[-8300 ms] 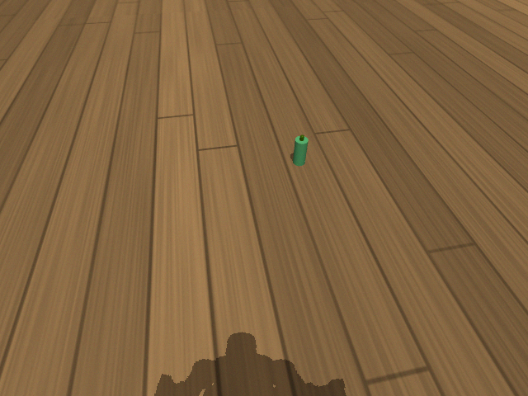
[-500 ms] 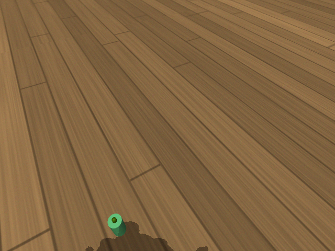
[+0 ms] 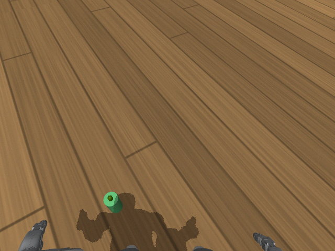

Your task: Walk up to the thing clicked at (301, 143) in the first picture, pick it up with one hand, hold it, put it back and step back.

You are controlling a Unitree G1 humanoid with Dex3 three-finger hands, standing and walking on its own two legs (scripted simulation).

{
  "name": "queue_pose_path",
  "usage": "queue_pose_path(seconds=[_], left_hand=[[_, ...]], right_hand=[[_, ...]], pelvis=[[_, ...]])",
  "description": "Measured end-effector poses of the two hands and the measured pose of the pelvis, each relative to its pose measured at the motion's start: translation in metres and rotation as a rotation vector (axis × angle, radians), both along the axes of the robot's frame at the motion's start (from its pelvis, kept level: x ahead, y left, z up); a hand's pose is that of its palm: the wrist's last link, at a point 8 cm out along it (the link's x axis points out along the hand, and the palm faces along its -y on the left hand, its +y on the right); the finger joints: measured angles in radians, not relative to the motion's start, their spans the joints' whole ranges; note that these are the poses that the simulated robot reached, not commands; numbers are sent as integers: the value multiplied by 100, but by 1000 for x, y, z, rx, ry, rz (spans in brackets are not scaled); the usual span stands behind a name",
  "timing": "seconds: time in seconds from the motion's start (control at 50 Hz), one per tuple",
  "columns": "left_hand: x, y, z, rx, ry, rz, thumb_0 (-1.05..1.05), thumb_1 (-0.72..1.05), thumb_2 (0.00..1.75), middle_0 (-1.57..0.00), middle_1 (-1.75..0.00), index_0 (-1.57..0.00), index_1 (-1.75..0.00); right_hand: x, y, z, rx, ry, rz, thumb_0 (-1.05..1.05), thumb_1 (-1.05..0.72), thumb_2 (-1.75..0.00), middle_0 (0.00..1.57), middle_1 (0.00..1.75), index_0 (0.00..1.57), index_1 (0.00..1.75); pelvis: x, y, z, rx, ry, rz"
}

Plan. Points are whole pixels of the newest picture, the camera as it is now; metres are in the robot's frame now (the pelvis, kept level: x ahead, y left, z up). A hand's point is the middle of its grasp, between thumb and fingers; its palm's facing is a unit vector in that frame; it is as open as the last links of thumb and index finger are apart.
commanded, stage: go down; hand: left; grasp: from the side
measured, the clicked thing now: (113, 202) +0.40 +0.26 -0.65
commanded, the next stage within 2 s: none
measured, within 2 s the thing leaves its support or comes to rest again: neither
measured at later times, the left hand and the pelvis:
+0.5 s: hand out of the picture +0.15 +0.30 -0.17, palm faces +0.11 -0.94 -0.32, open 17.3 cm; pelvis +0.00 +0.00 -0.06, yaw +1 degrees
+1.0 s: hand (51, 225) +0.24 +0.37 -0.27, palm faces +0.17 -0.96 -0.23, open 17.3 cm; pelvis -0.05 +0.00 -0.21, yaw -2 degrees
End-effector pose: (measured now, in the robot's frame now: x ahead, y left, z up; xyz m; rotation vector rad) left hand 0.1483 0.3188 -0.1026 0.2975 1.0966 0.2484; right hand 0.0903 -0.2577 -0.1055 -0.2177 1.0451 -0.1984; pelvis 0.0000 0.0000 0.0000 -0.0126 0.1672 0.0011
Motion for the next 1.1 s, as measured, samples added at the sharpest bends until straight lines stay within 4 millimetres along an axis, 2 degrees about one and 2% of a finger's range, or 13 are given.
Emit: queue_pose_path(seconds=[0.12,0.22,0.4,0.56,0.64,0.7,0.84,0.92,1.1], left_hand=[[-9,5,-16,-21,-40,-4,0,-28,10,-7,-9,-8,-8],[-11,3,-22,-26,-66,-13,0,-43,5,-8,-9,-9,-8],[-14,12,-27,-14,-65,25,0,-52,1,-10,-8,-10,-7],[-13,27,-44,-42,-120,16,0,-55,1,-10,-8,-10,-7],[-8,38,-59,-54,-180,10,0,-56,0,-10,-6,-10,-6],[2,51,-77,-57,-259,19,0,-57,0,-10,-6,-10,-5],[41,75,-114,-52,-470,-53,0,-55,4,-8,-7,-8,-7],[57,87,-130,-55,-543,-57,-1,-53,6,-7,-8,-7,-8],[61,108,-158,-71,-617,-34,-1,-51,7,-7,-8,-6,-8]], right_hand=[[23,-2,-12,-36,-73,35,0,-89,-90,21,30,20,30],[45,2,-17,-49,-137,55,1,-88,-89,20,30,20,30],[74,15,-16,-59,-237,101,1,-89,-90,21,30,20,30],[79,14,-36,-78,-258,141,0,-91,-90,21,30,20,30],[76,12,-57,-85,-241,162,0,-92,-90,21,30,20,30],[72,8,-81,-94,-223,183,0,-93,-91,21,30,20,30],[58,1,-147,-123,-140,217,0,-93,-91,21,30,20,30],[44,-1,-180,-122,-87,211,1,-92,-91,21,30,20,30],[12,0,-225,-114,-2,212,1,-91,-90,21,30,20,30]], pelvis=[[-2,3,-22,-6,52,5],[-1,4,-34,-12,76,9],[3,2,-46,-24,107,20],[-3,2,-69,-31,162,21],[-9,2,-88,-33,207,19],[-16,2,-110,-34,254,16],[-33,2,-167,-44,336,10],[-41,2,-192,-51,366,1],[-56,2,-227,-62,406,-12]])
